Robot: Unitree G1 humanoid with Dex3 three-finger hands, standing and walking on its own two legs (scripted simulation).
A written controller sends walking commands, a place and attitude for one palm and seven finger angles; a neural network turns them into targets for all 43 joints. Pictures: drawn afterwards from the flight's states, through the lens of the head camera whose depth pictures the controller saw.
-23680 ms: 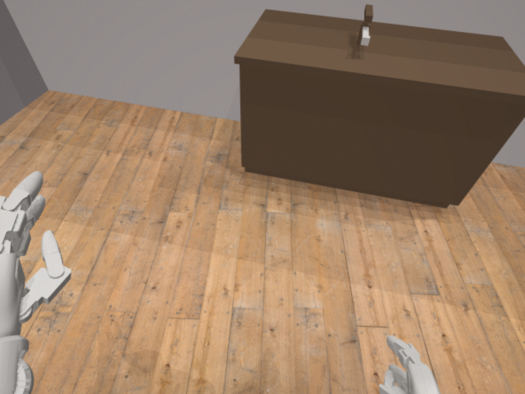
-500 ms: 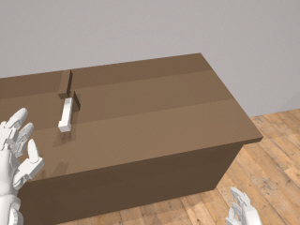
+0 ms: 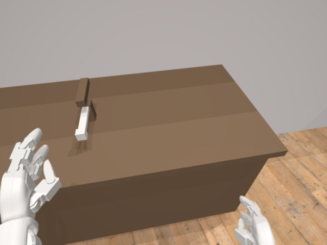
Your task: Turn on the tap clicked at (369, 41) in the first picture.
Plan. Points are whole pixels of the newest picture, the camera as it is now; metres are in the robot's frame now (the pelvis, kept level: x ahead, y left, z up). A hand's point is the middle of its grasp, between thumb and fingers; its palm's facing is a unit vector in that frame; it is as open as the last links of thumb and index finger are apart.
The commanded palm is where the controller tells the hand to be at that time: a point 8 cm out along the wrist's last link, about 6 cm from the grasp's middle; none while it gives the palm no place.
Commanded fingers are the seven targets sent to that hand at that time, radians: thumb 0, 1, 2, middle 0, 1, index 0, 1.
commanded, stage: turn the palm inward beside the body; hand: left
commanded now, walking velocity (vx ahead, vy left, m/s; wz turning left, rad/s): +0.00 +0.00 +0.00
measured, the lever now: (81, 134) +0.40 +0.32 +0.02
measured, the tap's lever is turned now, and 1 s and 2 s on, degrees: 0 0 0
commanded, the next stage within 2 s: reach beside the lever's end, fingers flat in 0.72 s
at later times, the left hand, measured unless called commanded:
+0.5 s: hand (69, 186) +0.18 +0.21 +0.13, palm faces +0.49 -0.86 -0.13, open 7.4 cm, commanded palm +0.13 +0.25 +0.14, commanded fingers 0.00 0.90 0.90 -0.20 -0.30 -0.20 -0.30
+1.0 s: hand (68, 181) +0.19 +0.22 +0.13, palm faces +0.50 -0.86 -0.12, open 7.4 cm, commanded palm +0.15 +0.26 +0.13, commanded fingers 0.00 0.90 0.90 -0.20 -0.30 -0.20 -0.30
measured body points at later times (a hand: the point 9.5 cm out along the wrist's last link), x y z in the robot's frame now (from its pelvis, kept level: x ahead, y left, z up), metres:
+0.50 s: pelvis +0.00 -0.02 +0.00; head -0.01 -0.04 +0.45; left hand +0.15 +0.25 +0.14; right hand +0.20 -0.23 -0.08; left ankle +0.00 +0.12 -0.72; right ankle +0.03 -0.09 -0.72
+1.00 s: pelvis +0.01 -0.02 +0.00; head +0.00 -0.04 +0.45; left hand +0.16 +0.26 +0.14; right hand +0.21 -0.23 -0.08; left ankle +0.00 +0.12 -0.72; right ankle +0.03 -0.09 -0.72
